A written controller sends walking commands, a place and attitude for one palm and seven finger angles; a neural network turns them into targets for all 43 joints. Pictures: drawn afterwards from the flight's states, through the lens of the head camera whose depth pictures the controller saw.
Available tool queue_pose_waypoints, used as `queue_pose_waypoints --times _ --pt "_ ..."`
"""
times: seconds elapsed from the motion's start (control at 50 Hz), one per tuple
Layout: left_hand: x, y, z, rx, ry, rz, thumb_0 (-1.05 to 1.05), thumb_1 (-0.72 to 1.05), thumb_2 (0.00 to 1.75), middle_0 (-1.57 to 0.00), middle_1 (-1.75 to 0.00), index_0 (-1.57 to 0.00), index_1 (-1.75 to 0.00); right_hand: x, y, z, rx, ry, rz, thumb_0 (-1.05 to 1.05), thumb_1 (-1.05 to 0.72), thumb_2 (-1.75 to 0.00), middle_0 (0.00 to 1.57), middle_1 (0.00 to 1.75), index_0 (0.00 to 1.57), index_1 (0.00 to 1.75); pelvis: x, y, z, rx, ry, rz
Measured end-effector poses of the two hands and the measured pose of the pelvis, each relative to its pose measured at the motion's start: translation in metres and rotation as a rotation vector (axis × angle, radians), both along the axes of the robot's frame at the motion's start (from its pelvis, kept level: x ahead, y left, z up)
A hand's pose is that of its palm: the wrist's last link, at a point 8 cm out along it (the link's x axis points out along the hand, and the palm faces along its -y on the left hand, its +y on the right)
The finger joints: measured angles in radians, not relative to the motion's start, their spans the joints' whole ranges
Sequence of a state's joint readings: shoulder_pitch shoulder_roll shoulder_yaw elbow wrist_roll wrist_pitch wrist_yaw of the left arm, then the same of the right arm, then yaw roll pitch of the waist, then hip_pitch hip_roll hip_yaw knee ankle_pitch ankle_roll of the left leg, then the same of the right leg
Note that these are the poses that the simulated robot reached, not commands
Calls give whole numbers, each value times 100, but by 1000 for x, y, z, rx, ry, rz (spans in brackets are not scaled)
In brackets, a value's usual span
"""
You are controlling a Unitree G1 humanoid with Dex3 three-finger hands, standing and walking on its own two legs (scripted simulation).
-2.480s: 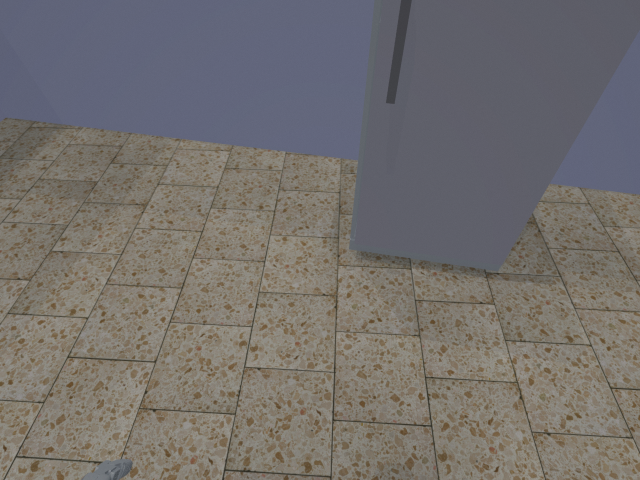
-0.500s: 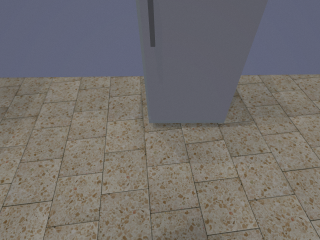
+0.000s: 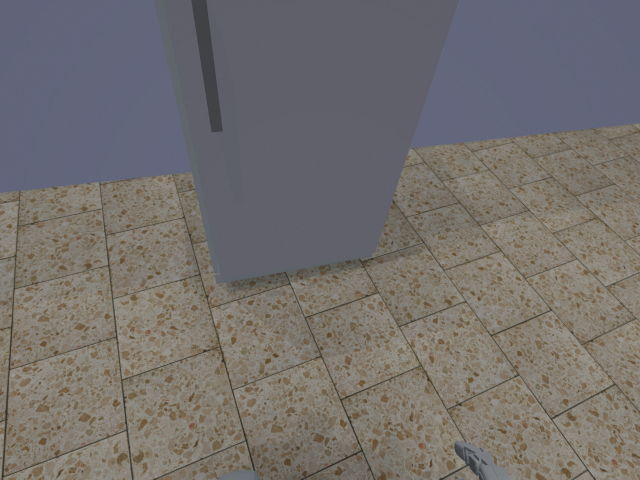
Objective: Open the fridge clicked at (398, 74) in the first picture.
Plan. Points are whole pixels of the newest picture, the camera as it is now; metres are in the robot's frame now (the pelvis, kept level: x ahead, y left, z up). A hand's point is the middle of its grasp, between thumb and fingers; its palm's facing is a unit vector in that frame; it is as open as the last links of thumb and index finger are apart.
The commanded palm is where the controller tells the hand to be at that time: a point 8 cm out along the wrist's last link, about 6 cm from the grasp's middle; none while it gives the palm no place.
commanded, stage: walk to a spot facing it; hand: left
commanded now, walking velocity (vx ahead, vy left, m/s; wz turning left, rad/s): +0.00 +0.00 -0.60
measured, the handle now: (203, 37) +0.75 +0.31 +0.15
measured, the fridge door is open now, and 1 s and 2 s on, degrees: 0 0 0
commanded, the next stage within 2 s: none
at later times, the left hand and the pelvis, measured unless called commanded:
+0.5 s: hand (255, 392) +0.25 +0.12 -0.14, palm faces -0.33 -0.91 -0.26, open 7.4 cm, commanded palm none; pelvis +0.06 -0.01 +0.00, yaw -18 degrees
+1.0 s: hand (207, 397) +0.24 +0.20 -0.17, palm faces -0.48 -0.86 -0.18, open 7.4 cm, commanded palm none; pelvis +0.09 +0.04 +0.01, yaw -35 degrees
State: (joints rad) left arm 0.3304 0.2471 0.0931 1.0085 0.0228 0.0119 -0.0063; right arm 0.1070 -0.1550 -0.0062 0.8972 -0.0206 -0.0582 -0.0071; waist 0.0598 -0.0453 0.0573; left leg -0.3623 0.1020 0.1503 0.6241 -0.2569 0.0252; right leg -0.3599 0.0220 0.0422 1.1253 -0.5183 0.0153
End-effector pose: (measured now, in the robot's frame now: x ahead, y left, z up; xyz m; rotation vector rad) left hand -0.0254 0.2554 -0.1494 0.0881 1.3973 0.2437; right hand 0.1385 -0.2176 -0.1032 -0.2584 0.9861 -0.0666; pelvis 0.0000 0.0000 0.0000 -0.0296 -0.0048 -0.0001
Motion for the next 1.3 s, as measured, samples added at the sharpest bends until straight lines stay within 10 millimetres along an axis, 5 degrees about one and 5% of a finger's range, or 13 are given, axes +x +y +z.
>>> queue_pose_waypoints --times 0.08,0.18,0.28,0.42,0.5,0.62,0.76,0.88,1.0,1.12,1.3 --pt "75 24 12 17 -92 -102 1 91 90 -20 -30 -20 -30 -38 0 2 -14 94 -111 0 -91 -90 20 29 20 30 14 11 10 -7 -4 -50" --pt "154 26 27 27 -183 -214 1 91 90 -20 -29 -19 -30 -91 -8 -4 -27 221 -263 0 -92 -90 20 29 20 30 29 21 13 4 0 -115" --pt "215 0 34 19 -225 -332 0 91 90 -20 -29 -19 -30 -138 -10 -15 0 328 -384 0 -92 -90 20 29 20 30 41 19 11 23 0 -180" --pt "278 -64 32 16 -290 -509 1 91 90 -20 -30 -20 -30 -179 -16 -46 92 413 -519 0 -91 -90 20 29 20 30 56 -5 -6 48 6 -277" --pt "287 -87 37 19 -317 -542 0 90 90 -20 -30 -20 -30 -175 -24 -50 113 423 -551 0 -91 -90 20 29 20 30 58 -13 -5 41 -3 -310" --pt "278 -91 39 13 -257 -558 0 90 90 -20 -30 -20 -30 -131 -40 -35 97 286 -567 0 -91 -90 20 29 20 30 62 -16 6 46 4 -375" --pt "270 -69 27 -6 -190 -574 1 90 90 -21 -30 -20 -30 -86 -48 -18 37 146 -575 0 -91 -90 20 29 20 30 70 0 6 35 18 -451" --pt "276 -33 4 -29 -136 -577 1 90 90 -21 -30 -20 -30 -69 -31 -2 -37 75 -600 0 -91 -90 20 29 20 30 80 27 -1 21 20 -518" --pt "289 -14 7 -46 -87 -650 1 90 90 -20 -30 -20 -30 -92 0 18 -55 97 -667 0 -91 -90 20 29 20 30 86 44 12 -14 11 -605" --pt "302 -15 12 -43 -63 -726 1 91 90 -20 -30 -20 -30 -129 28 17 -26 139 -778 0 -91 -90 20 29 20 30 88 54 17 -24 8 -681" --pt "328 -74 20 -48 -104 -912 1 91 90 -20 -30 -20 -30 -216 76 -9 88 261 -985 0 -91 -90 20 29 20 30 74 52 12 -1 -1 -805"
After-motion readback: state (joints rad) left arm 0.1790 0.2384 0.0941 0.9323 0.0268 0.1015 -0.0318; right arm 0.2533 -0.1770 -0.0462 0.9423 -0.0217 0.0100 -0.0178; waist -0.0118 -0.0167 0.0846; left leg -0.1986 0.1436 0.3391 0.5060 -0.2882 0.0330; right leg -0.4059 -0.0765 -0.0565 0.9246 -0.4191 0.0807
